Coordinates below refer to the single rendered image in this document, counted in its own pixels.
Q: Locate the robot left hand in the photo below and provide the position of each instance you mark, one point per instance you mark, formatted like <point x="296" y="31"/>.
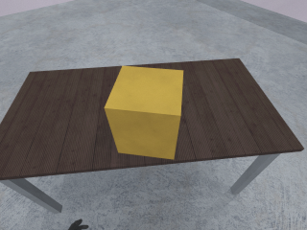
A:
<point x="76" y="225"/>

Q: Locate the table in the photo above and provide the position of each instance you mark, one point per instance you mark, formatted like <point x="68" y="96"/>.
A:
<point x="57" y="124"/>

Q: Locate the carton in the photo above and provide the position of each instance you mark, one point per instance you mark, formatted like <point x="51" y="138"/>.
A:
<point x="144" y="110"/>

